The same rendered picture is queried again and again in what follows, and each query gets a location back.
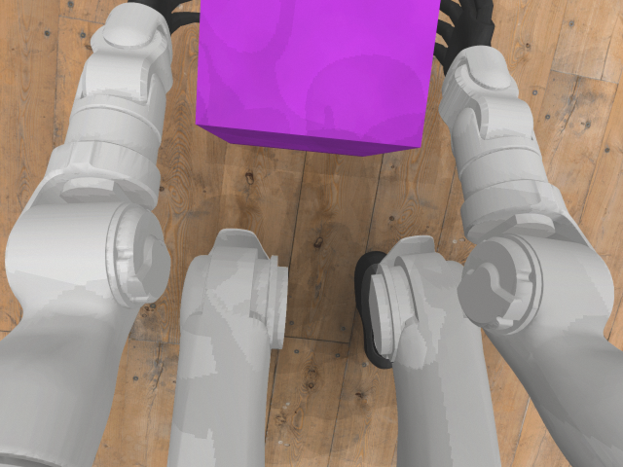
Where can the robot left upper arm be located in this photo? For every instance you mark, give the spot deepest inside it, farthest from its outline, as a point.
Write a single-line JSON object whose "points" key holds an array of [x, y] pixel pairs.
{"points": [[81, 272]]}

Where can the right robot foot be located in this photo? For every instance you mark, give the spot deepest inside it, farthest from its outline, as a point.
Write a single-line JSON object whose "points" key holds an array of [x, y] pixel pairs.
{"points": [[366, 266]]}

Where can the carton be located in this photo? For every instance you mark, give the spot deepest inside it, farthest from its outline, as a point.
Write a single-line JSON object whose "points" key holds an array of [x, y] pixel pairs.
{"points": [[346, 77]]}

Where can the right robot hand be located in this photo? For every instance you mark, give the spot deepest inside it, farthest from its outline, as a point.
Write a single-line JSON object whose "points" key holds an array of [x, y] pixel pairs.
{"points": [[473, 27]]}

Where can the left robot hand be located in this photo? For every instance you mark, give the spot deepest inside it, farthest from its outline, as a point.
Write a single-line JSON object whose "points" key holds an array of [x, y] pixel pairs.
{"points": [[165, 7]]}

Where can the robot right upper arm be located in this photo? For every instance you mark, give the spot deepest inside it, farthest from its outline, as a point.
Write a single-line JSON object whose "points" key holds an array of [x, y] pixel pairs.
{"points": [[544, 303]]}

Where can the left robot forearm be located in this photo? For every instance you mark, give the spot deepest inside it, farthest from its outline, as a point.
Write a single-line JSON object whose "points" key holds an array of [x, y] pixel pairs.
{"points": [[116, 122]]}

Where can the right robot thigh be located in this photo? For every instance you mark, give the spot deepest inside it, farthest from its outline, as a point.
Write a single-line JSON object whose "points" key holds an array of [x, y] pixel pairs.
{"points": [[444, 404]]}

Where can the right robot forearm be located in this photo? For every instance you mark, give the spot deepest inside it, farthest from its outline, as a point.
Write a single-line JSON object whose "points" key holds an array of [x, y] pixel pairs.
{"points": [[503, 180]]}

